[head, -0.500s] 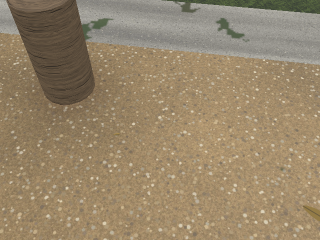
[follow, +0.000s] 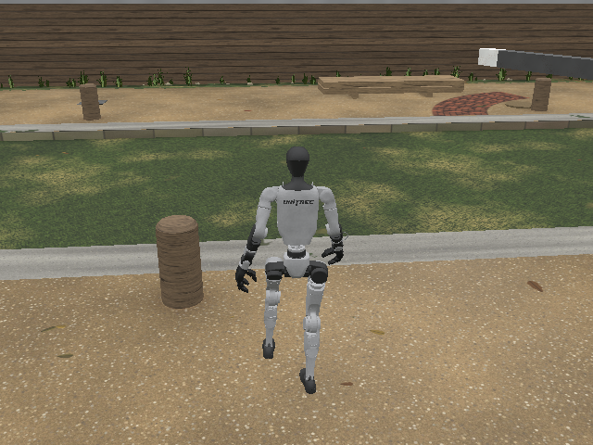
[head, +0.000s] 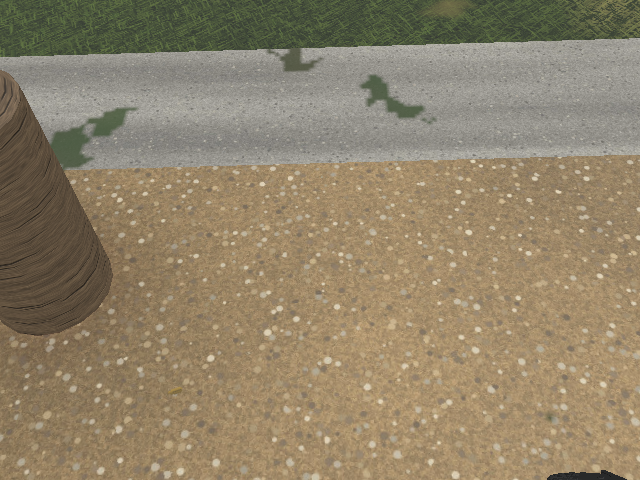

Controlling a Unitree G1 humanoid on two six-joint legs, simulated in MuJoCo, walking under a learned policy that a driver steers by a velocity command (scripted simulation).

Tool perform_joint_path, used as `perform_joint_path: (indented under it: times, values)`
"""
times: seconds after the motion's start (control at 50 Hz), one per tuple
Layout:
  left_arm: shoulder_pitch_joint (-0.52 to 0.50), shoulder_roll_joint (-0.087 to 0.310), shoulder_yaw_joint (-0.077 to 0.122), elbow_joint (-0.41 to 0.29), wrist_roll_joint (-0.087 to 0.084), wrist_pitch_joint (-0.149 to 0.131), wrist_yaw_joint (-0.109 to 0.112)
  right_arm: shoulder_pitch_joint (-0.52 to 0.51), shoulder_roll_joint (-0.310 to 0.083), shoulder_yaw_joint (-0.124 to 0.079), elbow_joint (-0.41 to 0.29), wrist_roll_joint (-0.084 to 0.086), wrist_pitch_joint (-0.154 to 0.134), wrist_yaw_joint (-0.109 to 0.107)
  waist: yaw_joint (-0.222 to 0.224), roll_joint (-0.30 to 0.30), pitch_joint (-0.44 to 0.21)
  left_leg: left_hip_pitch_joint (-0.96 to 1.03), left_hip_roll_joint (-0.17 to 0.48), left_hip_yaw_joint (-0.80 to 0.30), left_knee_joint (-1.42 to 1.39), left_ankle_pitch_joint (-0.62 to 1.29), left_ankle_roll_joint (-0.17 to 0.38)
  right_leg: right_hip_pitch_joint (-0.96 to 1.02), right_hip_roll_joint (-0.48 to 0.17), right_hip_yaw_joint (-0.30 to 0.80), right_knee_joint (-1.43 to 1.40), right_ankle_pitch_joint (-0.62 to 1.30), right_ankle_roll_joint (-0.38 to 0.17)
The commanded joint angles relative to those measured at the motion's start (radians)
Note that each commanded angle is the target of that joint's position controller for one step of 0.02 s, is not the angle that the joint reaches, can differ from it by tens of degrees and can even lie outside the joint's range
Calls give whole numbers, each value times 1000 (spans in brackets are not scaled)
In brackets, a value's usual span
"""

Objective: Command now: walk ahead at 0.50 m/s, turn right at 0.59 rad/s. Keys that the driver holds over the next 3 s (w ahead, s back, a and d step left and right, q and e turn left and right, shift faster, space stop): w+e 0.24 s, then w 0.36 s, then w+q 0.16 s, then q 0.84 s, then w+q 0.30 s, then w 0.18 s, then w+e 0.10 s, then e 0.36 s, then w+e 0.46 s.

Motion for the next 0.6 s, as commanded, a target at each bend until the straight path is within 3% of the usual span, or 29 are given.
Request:
perform_joint_path:
  times: [0.02, 0.06, 0.08, 0.1, 0.12, 0.14, 0.16, 0.18, 0.2, 0.22, 0.26, 0.34, 0.44, 0.52, 0.56, 0.58, 0.6]
  values:
    - [39, 172, 40, -48, 8, -9, 14, -127, -92, -16, -113, 8, -29, 0, -3, -105, 3, 30, -50, 14, -85, -11, 18, 23, -280, 224, 14, 497, -100]
    - [-18, 190, 44, -64, 10, -10, 17, -31, -117, -25, -91, 12, -38, -7, -60, -119, -13, 216, -80, 14, -156, -78, 45, -36, -275, 239, 73, 553, -61]
    - [-43, 197, 45, -70, 9, -14, 13, 72, -139, -36, -59, 11, -44, -18, -108, -107, -57, 370, -108, 29, -190, -106, 63, -72, -246, 232, 168, 625, -39]
    - [-54, 181, 39, -71, 0, -22, 3, 203, -174, -49, -29, 2, -58, -31, -178, -46, -132, 570, -60, -7, -249, -98, 94, -141, -177, 177, 363, 592, -12]
    - [-42, 97, 15, -102, -9, -31, -2, 371, -251, -66, -25, -21, -63, -50, -230, 73, -295, 799, 193, -258, -285, -338, 143, -260, -113, 83, 653, 291, 11]
    - [68, 55, 6, -131, -25, -25, 0, 322, -319, -80, -31, -26, -49, -50, -137, 297, -330, 911, 384, -718, -433, -420, 241, -546, 21, -13, 848, -302, 34]
    - [51, 131, 14, -91, 10, -6, 9, 256, -227, -69, -38, -8, -38, -44, -112, 129, -204, 785, 360, -705, -434, -525, 249, -619, -87, -14, 937, -220, 28]
    - [-17, 137, 17, -89, 17, 0, -1, 200, -141, -48, -48, 1, -37, -39, -110, 23, -96, 663, 306, -535, -446, -476, 229, -604, -121, -27, 922, -125, 32]
    - [-53, 117, 14, -92, 16, 4, -10, 173, -105, -38, -41, 1, -39, -35, -99, -2, -42, 582, 253, -386, -466, -326, 208, -579, -149, -40, 885, -74, 43]
    - [-68, 108, 13, -94, 24, 13, -20, 178, -97, -34, -29, 2, -45, -37, -93, 38, -26, 542, 214, -281, -480, -217, 190, -560, -172, -52, 857, -55, 52]
    - [-69, 89, 8, -96, 31, 32, -35, 211, -96, -33, 0, 11, -65, -31, -84, 79, -27, 508, 177, -164, -495, -33, 185, -532, -177, -66, 848, -25, 65]
    - [-163, 61, -5, -128, 31, 35, -48, 265, -107, -39, 47, 18, -91, -15, -86, 61, -14, 532, 173, -57, -536, 101, 218, -616, -173, -50, 771, 69, 80]
    - [-354, 27, -34, -179, 31, 21, -60, 310, -114, -39, 96, 22, -84, -9, -118, 59, 22, 528, 126, 77, -555, 170, 204, -567, -178, -141, 454, 215, 95]
    - [-438, 34, -45, -202, 32, 13, -57, 391, -145, -45, 151, 23, -70, -14, -138, 64, 36, 602, 167, 77, -521, 254, 202, -494, -178, -212, 309, 167, 58]
    - [-411, 48, -41, -193, 38, 6, -46, 398, -163, -48, 171, 22, -58, -18, -115, 68, 19, 653, 180, 86, -436, 437, 195, -424, -150, -235, 258, 91, 25]
    - [-335, 57, -35, -166, 42, -1, -39, 397, -168, -47, 180, 25, -52, -20, -76, 63, -24, 662, 170, 106, -327, 571, 185, -318, -119, -248, 212, 80, 4]
    - [-185, 76, -22, -110, 51, -13, -29, 398, -156, -41, 185, 30, -47, -21, -12, 27, -110, 612, 131, 145, -147, 589, 165, -117, -99, -250, 154, 114, -22]
Next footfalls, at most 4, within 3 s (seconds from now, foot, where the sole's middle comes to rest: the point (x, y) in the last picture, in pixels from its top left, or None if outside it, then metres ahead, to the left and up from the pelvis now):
0.10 left None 0.24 0.13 -0.78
0.62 right None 0.44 -0.14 -0.78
1.10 left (377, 382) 0.67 -0.01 -0.78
1.60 right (463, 402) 0.64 -0.20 -0.78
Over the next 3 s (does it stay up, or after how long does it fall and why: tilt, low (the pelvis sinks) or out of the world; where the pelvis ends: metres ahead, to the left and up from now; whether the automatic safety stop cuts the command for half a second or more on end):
stays up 0.94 0.13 0.00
